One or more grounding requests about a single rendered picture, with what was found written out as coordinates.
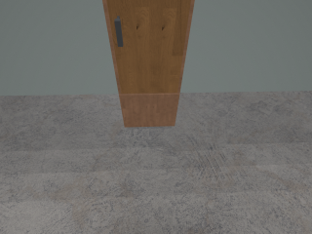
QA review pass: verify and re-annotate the handle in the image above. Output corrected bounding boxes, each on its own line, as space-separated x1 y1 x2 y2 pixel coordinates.
114 16 124 47

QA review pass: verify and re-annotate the cupboard door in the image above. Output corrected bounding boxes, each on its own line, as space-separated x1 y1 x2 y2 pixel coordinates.
106 0 191 94

